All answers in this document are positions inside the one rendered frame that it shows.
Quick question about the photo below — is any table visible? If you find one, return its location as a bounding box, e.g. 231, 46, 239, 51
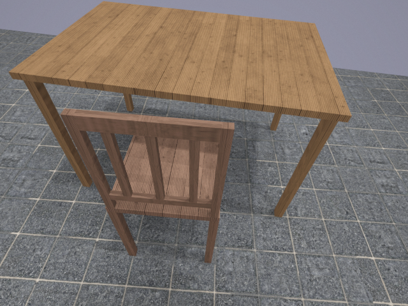
9, 1, 352, 217

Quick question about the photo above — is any chair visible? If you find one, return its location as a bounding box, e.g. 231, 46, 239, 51
60, 108, 235, 263

